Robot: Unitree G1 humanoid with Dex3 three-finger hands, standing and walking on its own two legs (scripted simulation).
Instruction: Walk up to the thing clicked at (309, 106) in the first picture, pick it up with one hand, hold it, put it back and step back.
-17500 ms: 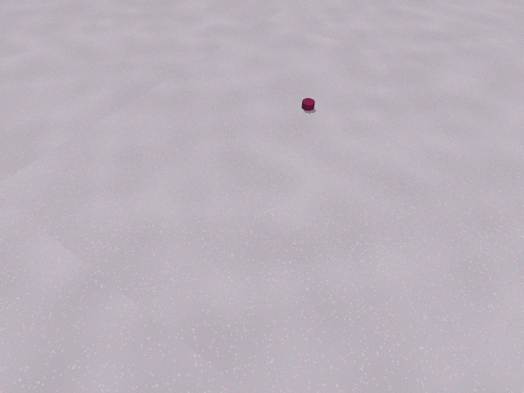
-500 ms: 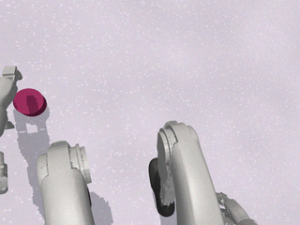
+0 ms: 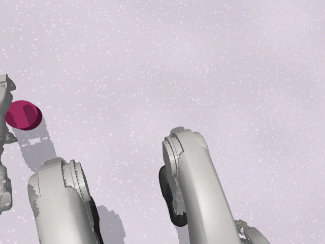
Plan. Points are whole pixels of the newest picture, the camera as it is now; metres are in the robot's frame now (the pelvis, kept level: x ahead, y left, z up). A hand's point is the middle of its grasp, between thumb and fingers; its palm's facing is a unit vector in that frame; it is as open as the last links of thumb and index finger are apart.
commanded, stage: close in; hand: left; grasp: from above
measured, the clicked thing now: (24, 115) +0.47 +0.28 -0.30
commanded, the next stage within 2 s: rest palm in 0.14 s
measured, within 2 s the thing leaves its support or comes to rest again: neither
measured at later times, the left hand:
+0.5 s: hand (13, 113) +0.46 +0.28 -0.23, palm faces -0.43 -0.09 -0.90, open 14.1 cm
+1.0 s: hand (17, 115) +0.46 +0.28 -0.26, palm faces -0.46 -0.12 -0.88, open 14.2 cm
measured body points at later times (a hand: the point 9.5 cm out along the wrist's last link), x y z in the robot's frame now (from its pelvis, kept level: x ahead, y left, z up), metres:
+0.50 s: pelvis +0.00 +0.01 -0.02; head +0.25 +0.10 +0.34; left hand +0.48 +0.28 -0.18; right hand +0.06 -0.27 -0.10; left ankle +0.07 +0.14 -0.29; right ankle +0.10 -0.14 -0.29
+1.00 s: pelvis +0.01 +0.01 -0.03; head +0.27 +0.10 +0.32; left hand +0.48 +0.29 -0.21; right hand +0.02 -0.26 -0.09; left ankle +0.07 +0.14 -0.29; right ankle +0.10 -0.14 -0.29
